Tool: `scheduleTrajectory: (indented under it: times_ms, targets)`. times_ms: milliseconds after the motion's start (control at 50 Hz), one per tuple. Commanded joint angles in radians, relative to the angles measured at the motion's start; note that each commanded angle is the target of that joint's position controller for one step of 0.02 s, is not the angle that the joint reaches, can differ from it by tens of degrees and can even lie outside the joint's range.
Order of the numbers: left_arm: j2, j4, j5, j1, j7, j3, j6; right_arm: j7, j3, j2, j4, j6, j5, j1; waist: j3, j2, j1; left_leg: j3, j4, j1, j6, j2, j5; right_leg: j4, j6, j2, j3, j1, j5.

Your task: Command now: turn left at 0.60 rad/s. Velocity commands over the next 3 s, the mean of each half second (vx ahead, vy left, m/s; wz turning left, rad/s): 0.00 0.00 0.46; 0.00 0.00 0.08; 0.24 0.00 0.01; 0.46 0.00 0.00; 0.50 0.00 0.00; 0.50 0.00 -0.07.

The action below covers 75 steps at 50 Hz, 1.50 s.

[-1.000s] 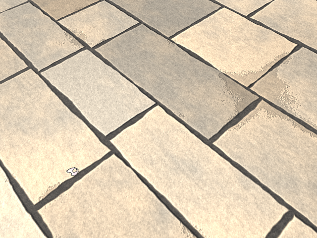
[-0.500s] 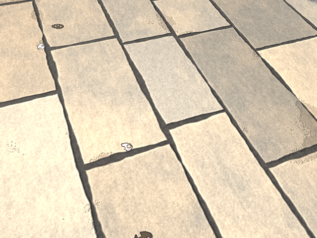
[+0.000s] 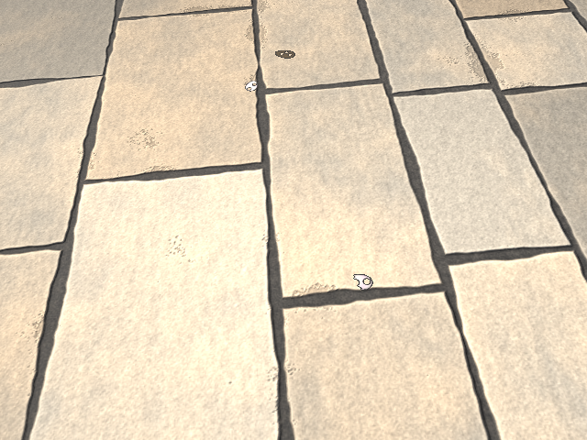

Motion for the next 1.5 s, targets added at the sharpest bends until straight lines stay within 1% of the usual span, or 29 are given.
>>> scheduleTrajectory:
  times_ms: [20,100,220,280,300,320,340,360,380,420,500,600,660,680,720,740,780,1060,1120,1180,1260,1300,1340,1360,1380,1400,1420,1440,1500]
  targets:
    - [0.12,-0.083,-0.008,-0.071,0.017,0.021,-0.006,-0.001,-0.039,-0.092,-0.044,0.006,0.005,0.046,-0.052,-0.184,-0.011,0.037,0.18,-0.12,-0.051,0.063,0.05,-0.133,-0.183,-0.255,0.161,0.106,0.373]
    - [0.155,-0.064,0.002,0.004,0.027,0.032,0.012,0.007,-0.019,-0.054,-0.093,0.0,0.006,-0.041,-0.083,-0.22,0.051,0.095,-0.001,-0.139,-0.074,0.117,0.065,-0.132,-0.216,-0.287,0.12,0.234,0.413]
    - [0.213,-0.057,-0.019,-0.022,0.002,0.053,0.021,0.03,-0.008,-0.049,-0.112,0.005,0.001,-0.023,-0.108,-0.238,0.045,0.193,-0.283,0.075,-0.033,0.142,0.081,-0.108,-0.204,-0.322,0.033,0.168,0.446]
    - [0.206,-0.04,-0.05,-0.035,-0.003,0.046,0.018,0.036,-0.013,-0.041,-0.088,0.007,-0.004,0.057,-0.113,-0.209,-0.012,0.222,-0.582,0.253,0.039,0.105,0.266,-0.007,-0.144,-0.303,0.002,0.11,0.395]
    - [0.166,-0.012,-0.049,0.025,-0.007,0.033,0.012,0.029,-0.022,-0.071,-0.078,0.005,-0.007,0.088,-0.124,-0.134,-0.017,0.176,-0.683,0.388,0.072,0.11,0.414,0.076,-0.074,-0.262,-0.047,0.022,0.283]
    - [0.089,-0.026,0.003,0.049,-0.014,0.005,0.009,0.014,-0.04,-0.163,-0.092,0.001,-0.01,0.116,-0.166,0.131,0.007,-0.122,-0.7,0.57,0.143,0.337,0.759,0.326,0.035,-0.164,-0.144,-0.19,-0.11]
    - [0.093,-0.063,0.012,-0.013,-0.004,0.003,0.011,0.015,-0.034,-0.194,-0.113,-0.019,-0.041,0.08,-0.161,0.24,-0.01,-0.303,-0.68,0.476,0.359,0.53,0.904,0.526,0.087,-0.061,-0.087,-0.333,-0.439]
    - [0.156,-0.058,-0.009,-0.05,0.007,0.022,0.019,0.024,-0.022,-0.142,-0.108,-0.039,-0.054,0.086,-0.173,0.131,-0.056,-0.255,-0.707,0.421,0.396,0.497,0.795,0.647,0.091,-0.083,-0.005,-0.325,-0.435]
    - [0.164,-0.05,-0.023,-0.048,0.009,0.028,0.025,0.026,-0.008,-0.112,-0.089,-0.052,-0.051,0.046,-0.132,0.114,-0.027,-0.169,-0.714,0.383,0.342,0.427,0.691,0.672,0.083,-0.094,0.015,-0.321,-0.369]
    - [0.162,-0.014,-0.013,-0.01,0.019,0.033,0.038,0.02,0.007,-0.076,-0.082,-0.059,-0.026,-0.037,-0.092,0.091,0.003,-0.088,-0.721,0.361,0.269,0.351,0.619,0.645,0.094,-0.099,0.021,-0.317,-0.233]
    - [0.122,0.013,-0.021,0.036,0.012,0.02,0.038,0.01,0.032,-0.022,-0.064,-0.065,-0.035,-0.062,-0.113,0.085,0.023,-0.02,-0.725,0.352,0.267,0.307,0.656,0.546,0.118,-0.09,0.013,-0.217,-0.112]
    - [0.107,0.007,-0.017,-0.001,0.012,0.003,0.038,0.016,0.028,-0.044,-0.02,-0.057,-0.037,-0.051,-0.077,0.086,-0.013,-0.075,-0.727,0.331,0.284,0.318,0.497,0.271,0.11,-0.088,0.004,-0.11,-0.165]
    - [0.1,0.029,-0.018,0.039,0.012,-0.001,0.03,0.022,0.038,-0.024,0.008,-0.058,-0.028,-0.075,-0.065,0.066,0.012,-0.101,-0.712,0.293,0.27,0.306,0.428,0.087,0.092,-0.077,-0.004,-0.019,-0.084]
    - [0.09,0.042,-0.009,0.066,0.01,-0.006,0.024,0.022,0.044,-0.01,0.021,-0.059,-0.022,-0.079,-0.063,0.044,0.036,-0.088,-0.704,0.264,0.242,0.287,0.405,-0.047,0.078,-0.074,-0.008,0.056,0.053]
    - [0.162,0.039,0.007,0.082,0.013,0.0,0.017,0.027,0.05,0.008,0.05,-0.075,-0.045,-0.014,-0.095,-0.073,0.003,-0.032,-0.661,0.206,0.153,0.205,0.311,-0.058,0.037,-0.164,0.085,0.19,0.365]
    - [0.195,0.061,-0.008,0.061,0.008,0.012,0.014,0.029,0.043,0.004,0.055,-0.077,-0.042,0.012,-0.088,-0.173,-0.034,0.04,-0.68,0.242,0.118,0.145,0.268,-0.013,0.001,-0.148,0.06,0.106,0.229]
    - [0.111,0.058,-0.002,0.038,-0.001,-0.008,0.003,0.022,0.041,-0.01,0.058,-0.07,-0.04,-0.069,-0.07,-0.131,0.012,0.058,-0.635,0.296,0.099,0.133,0.277,-0.049,0.008,-0.123,0.05,0.035,0.106]
    - [0.098,0.138,-0.005,0.065,0.014,-0.03,-0.011,0.0,0.034,0.009,0.189,-0.05,-0.029,-0.018,-0.037,-0.048,0.017,0.059,-0.637,0.31,0.093,0.139,0.394,-0.053,0.023,-0.088,0.024,0.035,0.105]
    - [0.104,0.158,-0.018,0.084,0.019,-0.026,-0.006,-0.007,0.023,-0.012,0.219,-0.046,-0.015,0.012,-0.004,-0.045,0.011,0.075,-0.627,0.25,0.124,0.108,-0.074,-0.033,-0.015,-0.052,0.006,-0.028,-0.297]
    - [0.09,0.145,-0.03,0.084,0.019,-0.031,-0.035,-0.003,0.025,-0.004,0.222,-0.081,-0.002,0.034,0.097,-0.035,0.003,-0.003,-0.649,0.163,0.172,0.153,-0.249,-0.017,-0.06,-0.073,0.057,-0.123,-0.445]
    - [0.049,0.122,-0.037,0.05,-0.004,-0.037,-0.091,0.017,0.012,-0.05,0.254,-0.126,0.003,0.12,0.051,0.076,-0.02,-0.253,-0.766,0.304,0.271,0.299,-0.232,0.159,-0.057,-0.022,-0.015,-0.207,-0.234]
    - [0.049,0.119,-0.045,0.068,-0.014,-0.038,-0.105,0.022,0.012,-0.068,0.243,-0.129,0.004,0.102,0.055,0.115,0.007,-0.343,-0.798,0.295,0.314,0.361,-0.136,0.16,-0.081,-0.016,-0.029,-0.18,-0.198]
    - [0.073,0.173,-0.045,0.197,-0.023,-0.028,-0.113,0.025,0.02,-0.048,0.199,-0.128,0.01,-0.02,0.036,0.072,0.09,-0.193,-0.696,0.199,0.253,0.294,0.134,0.001,-0.11,-0.024,-0.012,0.027,-0.119]
    - [0.138,0.223,-0.042,0.319,-0.025,-0.006,-0.116,0.028,0.029,-0.017,0.157,-0.137,0.007,-0.106,0.001,-0.055,0.136,-0.023,-0.494,0.068,0.182,0.186,0.354,-0.058,-0.132,-0.085,0.116,0.218,-0.004]
    - [0.241,0.267,-0.039,0.462,-0.026,0.031,-0.109,0.03,0.034,0.003,0.12,-0.162,-0.007,-0.14,-0.062,-0.278,0.172,0.156,-0.161,-0.176,0.098,0.055,0.408,-0.139,-0.196,-0.237,0.382,0.501,0.176]
    - [0.183,0.261,-0.026,0.466,-0.029,0.014,-0.098,0.032,0.03,-0.015,0.133,-0.176,-0.012,-0.103,-0.059,-0.301,0.158,0.139,0.024,-0.372,0.072,0.051,-0.034,-0.16,-0.257,-0.367,0.529,0.585,0.372]
    - [0.121,0.248,-0.013,0.43,-0.029,-0.007,-0.092,0.039,0.029,-0.017,0.14,-0.177,0.012,-0.075,-0.013,-0.189,0.117,0.092,0.138,-0.457,0.091,0.108,-0.068,-0.143,-0.268,-0.384,0.489,0.574,0.393]
    - [0.099,0.235,-0.009,0.404,-0.029,-0.014,-0.086,0.046,0.038,0.009,0.139,-0.172,0.026,-0.081,0.011,-0.144,0.102,0.099,0.189,-0.521,0.104,0.141,-0.02,-0.157,-0.258,-0.367,0.423,0.573,0.389]
    - [0.071,0.228,-0.018,0.351,-0.023,-0.032,-0.065,0.062,0.05,0.052,0.099,-0.165,0.007,-0.157,0.07,-0.127,0.074,0.163,0.039,-0.477,0.097,0.205,0.149,-0.258,-0.182,-0.289,0.235,0.425,0.429]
